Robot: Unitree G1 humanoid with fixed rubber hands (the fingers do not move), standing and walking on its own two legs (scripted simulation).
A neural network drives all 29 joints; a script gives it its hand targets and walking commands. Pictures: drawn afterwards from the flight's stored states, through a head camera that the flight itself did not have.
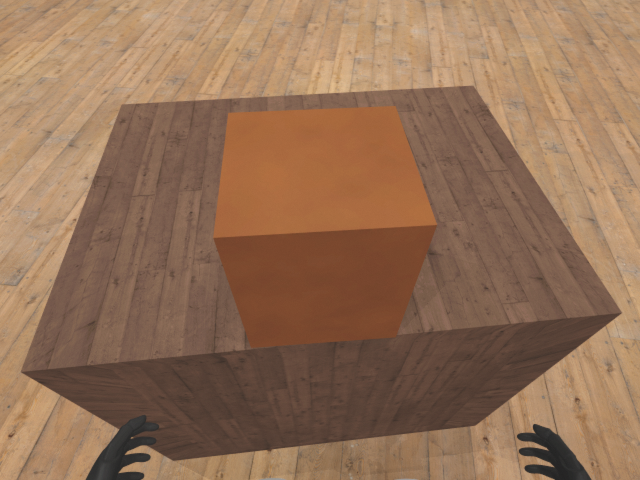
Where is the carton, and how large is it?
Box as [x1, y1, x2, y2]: [213, 106, 436, 347]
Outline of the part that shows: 395,106 228,113 213,238 251,347 395,336 436,226 433,214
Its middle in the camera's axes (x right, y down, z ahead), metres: +0.00 -0.01 +0.52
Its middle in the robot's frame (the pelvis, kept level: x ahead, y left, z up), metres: +0.41 +0.03 +0.07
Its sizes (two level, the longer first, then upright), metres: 0.210 0.200 0.250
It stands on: a pedestal, 0.70 m high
